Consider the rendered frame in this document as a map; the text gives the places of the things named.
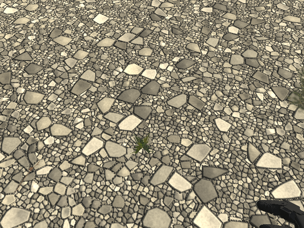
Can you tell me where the right robot hand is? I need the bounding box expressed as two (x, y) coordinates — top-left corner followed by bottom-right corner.
(256, 199), (304, 228)

